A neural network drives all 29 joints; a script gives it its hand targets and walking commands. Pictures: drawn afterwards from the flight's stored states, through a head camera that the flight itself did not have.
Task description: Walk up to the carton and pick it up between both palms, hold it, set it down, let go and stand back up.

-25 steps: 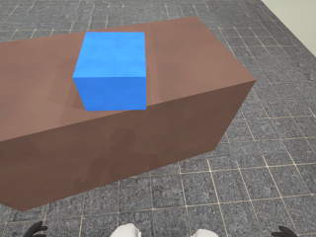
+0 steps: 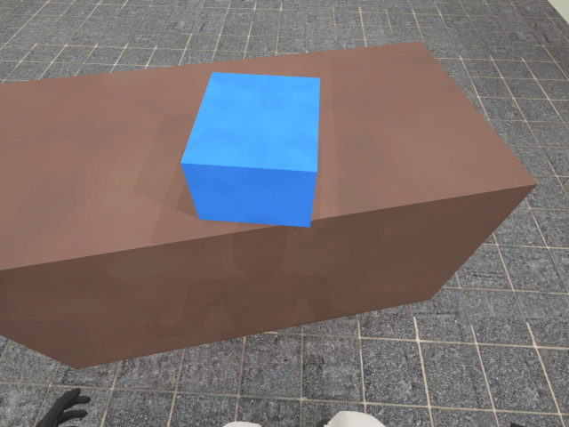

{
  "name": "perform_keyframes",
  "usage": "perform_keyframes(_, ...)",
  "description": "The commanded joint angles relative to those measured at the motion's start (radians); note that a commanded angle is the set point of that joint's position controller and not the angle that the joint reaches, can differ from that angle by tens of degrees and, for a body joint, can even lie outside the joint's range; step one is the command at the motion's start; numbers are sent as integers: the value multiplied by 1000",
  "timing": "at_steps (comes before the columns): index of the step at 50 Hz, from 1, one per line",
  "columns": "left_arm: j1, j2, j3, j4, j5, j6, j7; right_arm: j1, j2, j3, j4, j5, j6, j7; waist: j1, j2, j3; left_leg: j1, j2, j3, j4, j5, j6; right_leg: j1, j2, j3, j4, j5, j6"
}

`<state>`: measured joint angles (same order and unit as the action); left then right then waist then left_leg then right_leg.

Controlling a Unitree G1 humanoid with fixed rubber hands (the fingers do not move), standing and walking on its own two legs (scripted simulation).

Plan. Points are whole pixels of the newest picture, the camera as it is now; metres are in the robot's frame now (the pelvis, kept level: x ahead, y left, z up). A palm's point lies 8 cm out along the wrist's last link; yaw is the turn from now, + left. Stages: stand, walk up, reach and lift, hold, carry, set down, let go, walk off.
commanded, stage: walk up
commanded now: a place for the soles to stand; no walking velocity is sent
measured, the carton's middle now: (260, 148) +0.60 +0.04 -0.02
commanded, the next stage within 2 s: none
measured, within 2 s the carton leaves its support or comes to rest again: neither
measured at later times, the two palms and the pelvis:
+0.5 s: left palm out of the picture +0.10 +0.40 -0.10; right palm (479, 405) +0.14 -0.25 -0.06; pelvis +0.04 +0.07 +0.00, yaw +7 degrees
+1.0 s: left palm out of the picture +0.10 +0.35 -0.09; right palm (508, 398) +0.15 -0.31 -0.08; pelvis +0.03 +0.01 +0.00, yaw +8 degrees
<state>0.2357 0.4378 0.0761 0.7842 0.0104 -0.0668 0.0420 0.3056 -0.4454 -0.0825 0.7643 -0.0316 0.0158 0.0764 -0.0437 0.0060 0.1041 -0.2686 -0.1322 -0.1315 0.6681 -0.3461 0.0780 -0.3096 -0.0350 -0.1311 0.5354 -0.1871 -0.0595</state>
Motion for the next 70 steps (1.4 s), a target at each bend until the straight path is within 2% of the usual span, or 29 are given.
perform_keyframes(1, 143, 303, 75, -47, 17, -27, 36, 16, -177, -32, -129, -16, 3, -31, 67, 19, -139, -416, 82, -37, 446, -211, -84, 376, -490, 551, -191, 59, -182)
perform_keyframes(3, 12, 288, 72, -57, 1, -31, 23, 66, -224, -42, -73, -9, 14, -17, 8, 9, -8, -358, 158, -35, 469, -128, -70, 157, -444, 449, -275, -242, -203)
perform_keyframes(7, 35, 239, 50, -55, 13, -43, 11, 74, -155, -46, -57, 16, 1, 0, 18, -111, 27, -317, 157, 59, 388, 26, -92, 69, -276, 150, -268, -2, -146)
perform_keyframes(9, 38, 252, 58, -46, 22, -37, -1, 28, -128, -35, -55, 9, 1, -8, 31, -71, -39, -301, 165, 68, 274, 14, -98, 162, -303, 148, -179, 235, -167)
perform_keyframes(13, -58, 267, 56, -79, 28, -19, -31, 23, -134, -31, -45, 28, -13, -24, 36, -215, -58, -157, 214, 110, 90, 7, -72, 87, -297, 79, -137, 40, -136)
perform_keyframes(15, -28, 243, 49, -82, 11, 5, -38, 26, -149, -33, -24, 29, -27, -40, 65, -187, -142, -61, 155, 169, -67, 83, -72, 151, -212, 44, -10, 58, -110)
perform_keyframes(16, -65, 249, 43, -73, 12, 17, -47, 71, -150, -40, -4, 19, -33, -49, 22, -197, -156, 51, 135, 186, -70, 174, -74, 69, -233, 32, 51, 36, -95)
perform_keyframes(17, -36, 220, 36, -72, 9, 32, -48, 94, -180, -48, 13, 21, -46, -65, 11, -60, -167, 101, 122, 132, -179, 126, -62, 25, -194, 13, 183, -102, -58)
perform_keyframes(18, -37, 154, 21, -81, 4, 53, -50, 61, -221, -53, 29, 2, -50, -74, 0, 119, -77, 63, 223, -148, -346, -21, -42, -133, -87, -18, 327, -345, 4)
perform_keyframes(19, -28, 131, 12, -100, -5, 69, -47, 27, -299, -62, -12, -9, -62, -85, 29, 170, -37, 9, 410, -557, -453, -151, 53, -247, -14, 79, 400, -443, 44)
perform_keyframes(20, -24, 209, 31, -72, 3, 80, -42, 7, -338, -62, -18, 8, -66, -90, 14, 98, -87, -33, 420, -571, -438, -303, 110, -162, -36, 178, 418, -462, 40)
perform_keyframes(23, -47, 200, 37, -38, 1, 78, -46, 9, -222, -24, -11, 9, -81, -108, 33, 69, -38, 23, 331, -360, -301, 65, 91, -203, -51, 176, 386, -320, 34)
perform_keyframes(28, -35, 171, 41, -31, 12, 106, -58, 20, -209, -27, -26, 16, -91, -115, 30, 125, -129, 108, 287, -324, -279, 159, 29, -191, -23, 190, 429, -236, 48)
perform_keyframes(31, -99, 156, 37, -55, 11, 97, -51, 81, -217, -24, -22, 20, -95, -130, -3, 77, -145, 188, 329, -327, -178, 471, 93, -237, -34, 176, 381, -298, 49)
perform_keyframes(36, -40, 145, 38, -46, 5, 75, -48, 12, -231, -22, -20, 14, -80, -128, 50, 107, -143, 81, 310, -256, -121, 548, 129, -66, 4, 129, 157, -325, 23)
perform_keyframes(39, 19, 155, 48, -12, 18, 62, -48, -48, -197, -9, -39, 24, -76, -122, 93, 90, -170, -147, 241, -147, -75, 330, 55, 182, -7, 128, 10, -69, -6)
perform_keyframes(41, 0, 239, 47, -2, 32, 45, -39, -60, -96, 19, -48, 30, -61, -120, 80, -175, -77, -320, 55, -1, 180, -22, -48, 169, -305, 491, -255, -194, -81)
perform_keyframes(42, -87, 259, 50, -34, 35, 42, -45, -40, -137, 3, -14, 23, -48, -123, 62, -134, -78, -246, 66, 25, 257, -211, -61, 84, -376, 518, -287, -270, -136)
perform_keyframes(47, -119, 205, 37, -52, 26, 42, -49, 84, -187, -12, 30, 28, -49, -108, 43, -165, -46, -234, 95, 54, 236, -118, -67, 114, -194, 272, -195, -163, -109)
perform_keyframes(49, -68, 215, 41, -28, 19, 43, -49, 34, -160, 4, 25, 28, -49, -110, 63, -147, -70, -204, 114, 62, 196, -139, -75, 131, -226, 294, -141, 8, -115)
perform_keyframes(53, -81, 232, 48, -37, 19, 61, -62, 14, -166, 0, 30, 13, -60, -103, 89, -151, -30, -133, 114, 123, 37, -118, -64, 95, -201, 292, -175, -259, -100)
perform_keyframes(56, -105, 201, 26, -40, 4, 69, -67, 68, -122, 10, 43, 23, -84, -110, 29, -171, -114, 58, 121, 124, -221, 72, -42, 89, -188, 214, -29, -88, -76)
perform_keyframes(57, -108, 151, 13, -43, -8, 72, -66, 63, -157, 1, 36, 4, -93, -115, 25, -71, -142, 114, 165, -20, -277, 85, -28, 35, -157, 202, 54, -56, -31)
perform_keyframes(58, -111, 113, 6, -36, -14, 71, -67, 29, -208, -1, 14, -8, -102, -116, 43, 104, -161, 108, 326, -338, -358, 71, 16, -44, -63, 144, 174, -159, 28)
perform_keyframes(59, -105, 139, 13, -36, -14, 83, -66, -28, -269, -4, 8, -2, -105, -117, 60, 94, -77, 36, 407, -463, -349, 28, 103, -109, -1, 173, 186, -349, 38)
perform_keyframes(61, -119, 157, 27, -29, -11, 77, -61, -27, -244, 5, 16, -3, -109, -116, 58, 89, -40, 13, 399, -399, -299, 139, 141, -104, -21, 186, 202, -406, 24)
perform_keyframes(64, -76, 117, 8, -2, -11, 70, -67, -65, -206, 1, 1, 3, -108, -115, 61, 225, -111, 81, 319, -228, -224, 398, 59, -37, -9, 129, 108, -256, 23)
perform_keyframes(67, -74, 134, 17, 8, 0, 71, -60, -90, -204, 8, 8, 19, -94, -115, 80, 81, -104, -11, 300, -202, -205, 324, 54, 87, 3, 111, 16, -158, 20)
perform_keyframes(70, -93, 219, 26, 11, 12, 43, -56, -121, -140, 24, -22, 23, -87, -108, 58, -36, -112, -103, 120, 42, -29, 143, -44, 141, -184, 354, -185, -141, -59)
